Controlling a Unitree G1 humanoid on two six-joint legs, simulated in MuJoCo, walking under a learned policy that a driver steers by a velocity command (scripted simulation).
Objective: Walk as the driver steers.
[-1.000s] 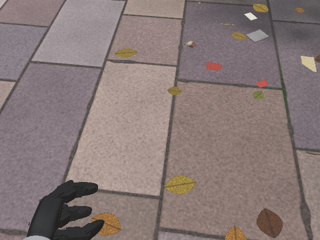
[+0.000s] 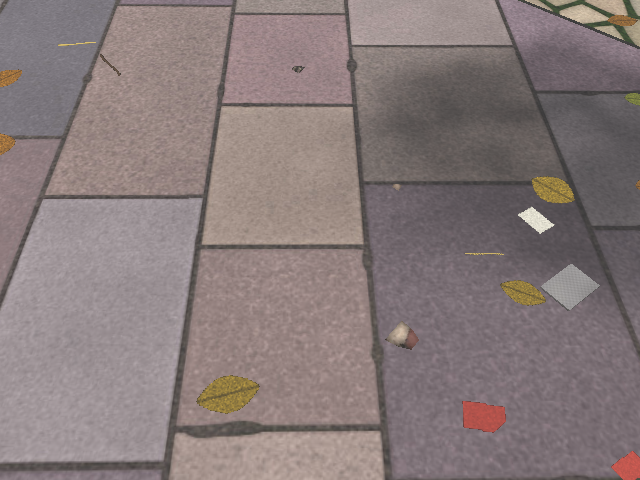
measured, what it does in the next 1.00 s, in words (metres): walks ahead: left foot, then right foot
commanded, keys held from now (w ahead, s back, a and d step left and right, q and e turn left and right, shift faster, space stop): w+e+shift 0.14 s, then w+shift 0.60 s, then w+q+shift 0.10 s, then q+shift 0.16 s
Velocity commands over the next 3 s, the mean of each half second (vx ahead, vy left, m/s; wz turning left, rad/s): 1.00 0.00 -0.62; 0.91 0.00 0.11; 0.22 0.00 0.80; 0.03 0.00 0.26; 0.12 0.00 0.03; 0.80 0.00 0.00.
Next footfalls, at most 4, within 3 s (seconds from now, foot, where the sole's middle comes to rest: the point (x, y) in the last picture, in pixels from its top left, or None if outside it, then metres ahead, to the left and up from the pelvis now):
0.30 left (264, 464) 0.51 0.14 -0.75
0.76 right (405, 320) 0.85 -0.17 -0.75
1.14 left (377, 201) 1.24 -0.11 -0.75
1.62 right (439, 179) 1.34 -0.30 -0.75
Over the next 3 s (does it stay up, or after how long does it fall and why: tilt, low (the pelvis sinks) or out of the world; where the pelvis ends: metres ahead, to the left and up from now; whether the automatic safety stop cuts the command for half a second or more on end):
stays up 1.53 -0.16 0.02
